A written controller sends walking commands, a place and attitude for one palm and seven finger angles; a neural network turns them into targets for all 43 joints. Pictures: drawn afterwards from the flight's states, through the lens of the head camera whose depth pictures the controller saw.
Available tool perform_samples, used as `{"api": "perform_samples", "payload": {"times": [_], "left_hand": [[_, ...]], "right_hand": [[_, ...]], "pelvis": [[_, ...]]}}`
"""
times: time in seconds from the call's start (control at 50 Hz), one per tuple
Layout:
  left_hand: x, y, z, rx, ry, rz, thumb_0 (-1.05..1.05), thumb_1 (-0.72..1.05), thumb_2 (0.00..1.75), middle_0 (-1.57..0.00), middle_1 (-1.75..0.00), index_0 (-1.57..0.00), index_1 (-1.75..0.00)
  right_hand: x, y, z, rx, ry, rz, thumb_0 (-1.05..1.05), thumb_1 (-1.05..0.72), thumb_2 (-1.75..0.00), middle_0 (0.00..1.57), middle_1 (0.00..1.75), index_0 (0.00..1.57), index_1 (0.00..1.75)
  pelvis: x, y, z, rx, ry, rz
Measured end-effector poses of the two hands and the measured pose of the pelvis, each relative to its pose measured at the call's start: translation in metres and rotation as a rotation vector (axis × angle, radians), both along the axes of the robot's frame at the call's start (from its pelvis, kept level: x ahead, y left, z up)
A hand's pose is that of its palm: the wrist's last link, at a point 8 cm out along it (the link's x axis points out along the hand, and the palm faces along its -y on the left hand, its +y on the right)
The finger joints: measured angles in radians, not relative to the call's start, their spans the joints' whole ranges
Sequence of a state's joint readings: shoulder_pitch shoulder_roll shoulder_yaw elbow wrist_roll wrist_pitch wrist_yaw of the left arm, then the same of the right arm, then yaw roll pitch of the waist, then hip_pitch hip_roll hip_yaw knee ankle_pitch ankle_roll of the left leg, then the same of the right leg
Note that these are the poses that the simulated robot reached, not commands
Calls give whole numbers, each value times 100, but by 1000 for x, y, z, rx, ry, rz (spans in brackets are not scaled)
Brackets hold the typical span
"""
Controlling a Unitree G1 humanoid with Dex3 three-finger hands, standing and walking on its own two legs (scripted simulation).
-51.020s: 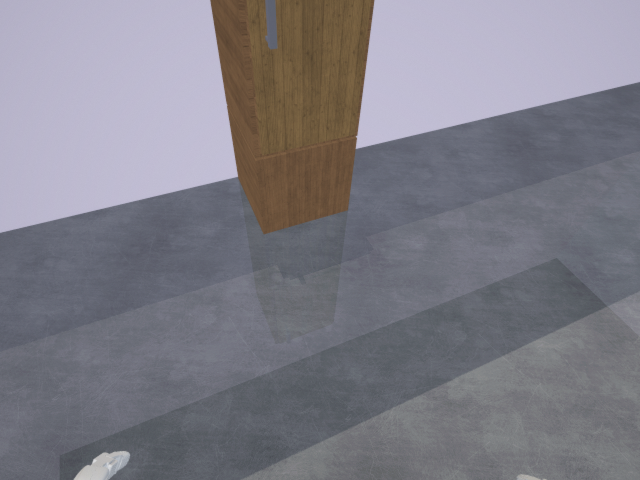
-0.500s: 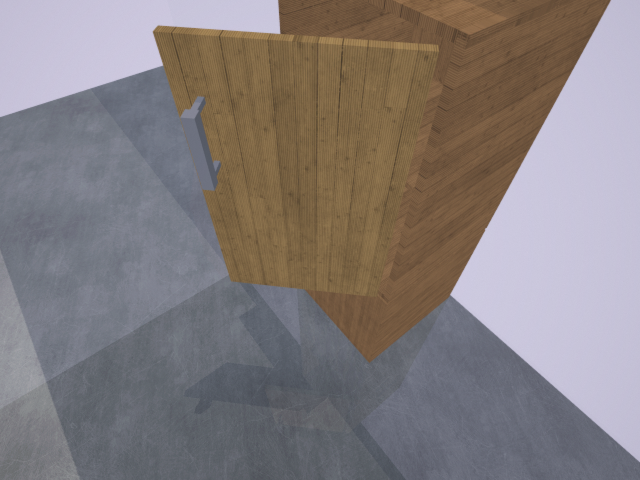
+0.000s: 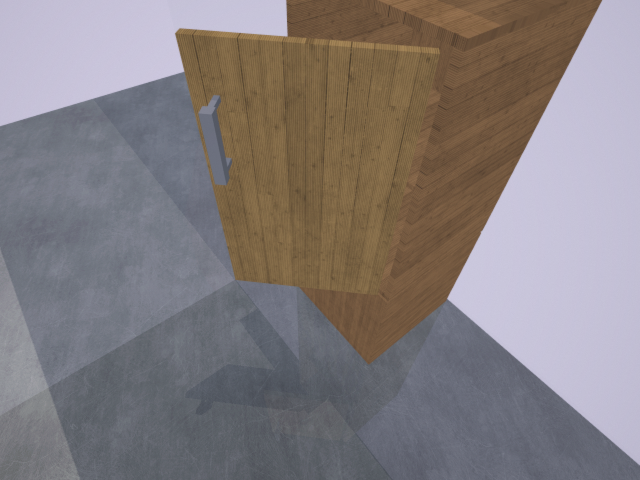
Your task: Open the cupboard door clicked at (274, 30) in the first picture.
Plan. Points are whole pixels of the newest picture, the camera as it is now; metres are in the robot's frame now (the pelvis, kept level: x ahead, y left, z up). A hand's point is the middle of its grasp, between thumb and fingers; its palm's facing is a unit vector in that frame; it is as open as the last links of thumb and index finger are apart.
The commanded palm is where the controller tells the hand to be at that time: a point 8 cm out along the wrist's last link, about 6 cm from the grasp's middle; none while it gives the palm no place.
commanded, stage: raise the hand with hooked fingers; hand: left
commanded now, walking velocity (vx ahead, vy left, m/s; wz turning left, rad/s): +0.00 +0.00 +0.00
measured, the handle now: (218, 141) +0.58 +0.21 +0.10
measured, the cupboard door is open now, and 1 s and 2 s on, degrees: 45 45 45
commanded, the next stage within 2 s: none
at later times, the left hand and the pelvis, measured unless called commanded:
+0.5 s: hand out of the picture +0.12 +0.21 -0.03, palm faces +0.06 -1.00 -0.02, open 8.9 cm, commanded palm +0.13 +0.26 -0.01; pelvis -0.05 -0.03 -0.07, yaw +3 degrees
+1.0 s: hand (96, 403) +0.19 +0.26 +0.04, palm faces +0.01 -1.00 -0.04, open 12.0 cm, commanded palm +0.16 +0.30 +0.05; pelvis -0.04 +0.00 -0.04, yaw +2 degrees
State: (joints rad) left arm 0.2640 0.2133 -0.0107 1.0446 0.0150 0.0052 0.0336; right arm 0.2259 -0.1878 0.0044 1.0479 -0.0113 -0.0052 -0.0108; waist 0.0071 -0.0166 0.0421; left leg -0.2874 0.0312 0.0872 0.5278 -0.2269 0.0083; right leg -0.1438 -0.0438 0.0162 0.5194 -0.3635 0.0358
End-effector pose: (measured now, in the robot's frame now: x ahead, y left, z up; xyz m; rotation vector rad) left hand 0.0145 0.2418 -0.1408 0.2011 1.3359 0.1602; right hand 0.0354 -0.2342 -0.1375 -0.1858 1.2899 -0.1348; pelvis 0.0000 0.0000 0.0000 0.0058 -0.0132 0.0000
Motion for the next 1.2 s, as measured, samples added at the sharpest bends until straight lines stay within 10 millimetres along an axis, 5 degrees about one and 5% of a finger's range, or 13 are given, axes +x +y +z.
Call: {"api": "perform_samples", "payload": {"times": [0.06, 0.2, 0.26, 0.34, 0.44, 0.52, 0.62, 0.74, 0.88, 1.08, 1.2], "left_hand": [[2, 1, 6, -3, -46, 61, 0, 91, 90, -20, -30, -20, -30], [121, 6, 135, 45, -965, 95, 1, 85, 87, -20, -34, -20, -33], [148, 1, 163, -6, -1224, -7, 1, 80, 85, -20, -37, -20, -36], [142, -4, 143, -127, -1315, -169, 0, 73, 82, -21, -42, -21, -41], [95, 9, 102, -211, -1194, -186, 0, 61, 77, -22, -49, -22, -48], [76, 29, 116, -124, -1297, -98, 1, 51, 73, -23, -55, -23, -54], [103, 33, 147, -104, -1451, -164, 1, 40, 68, -23, -62, -23, -62], [153, 28, 147, -244, -1246, -301, 0, 26, 63, -24, -71, -24, -71], [153, 61, 182, -153, -1330, -178, 0, 10, 56, -26, -82, -26, -81], [155, 67, 175, -206, -1283, -214, 0, -14, 46, -27, -97, -27, -96], [164, 80, 214, -148, -1412, -221, -1, -28, 40, -28, -106, -29, -105]], "right_hand": [[2, -5, 4, -14, -32, -5, 0, -91, -90, 20, 30, 20, 30], [58, -16, 29, -65, -462, 18, 1, -91, -90, 20, 30, 20, 30], [83, -20, 39, -61, -602, 43, 1, -91, -90, 20, 30, 20, 30], [107, -28, 47, -62, -723, 95, 1, -91, -90, 20, 30, 20, 30], [121, -38, 50, -102, -790, 161, 1, -91, -90, 20, 30, 20, 30], [121, -35, 40, -126, -770, 200, 1, -91, -90, 20, 30, 20, 30], [109, -20, 18, -100, -714, 210, 1, -91, -90, 20, 30, 20, 30], [81, -3, 11, -47, -655, 120, 1, -91, -90, 20, 30, 20, 30], [61, -1, 22, -52, -612, 70, 1, -91, -90, 20, 30, 20, 30], [86, 1, 41, -102, -655, 143, 1, -91, -90, 20, 30, 20, 30], [103, 14, 62, -88, -738, 164, 1, -91, -90, 20, 30, 20, 30]], "pelvis": [[-3, 0, 0, -11, 4, 7], [-19, -6, -9, -7, 19, 60], [-30, -12, -19, -11, 70, 55], [-44, -23, -39, -12, 122, 42], [-51, -29, -59, -28, 146, 47], [-52, -29, -67, -54, 140, 63], [-55, -26, -71, -77, 133, 77], [-53, -17, -60, -67, 143, 50], [-41, -5, -46, -53, 146, 26], [-42, 8, -41, -64, 123, 48], [-42, 8, -33, -65, 85, 51]]}}
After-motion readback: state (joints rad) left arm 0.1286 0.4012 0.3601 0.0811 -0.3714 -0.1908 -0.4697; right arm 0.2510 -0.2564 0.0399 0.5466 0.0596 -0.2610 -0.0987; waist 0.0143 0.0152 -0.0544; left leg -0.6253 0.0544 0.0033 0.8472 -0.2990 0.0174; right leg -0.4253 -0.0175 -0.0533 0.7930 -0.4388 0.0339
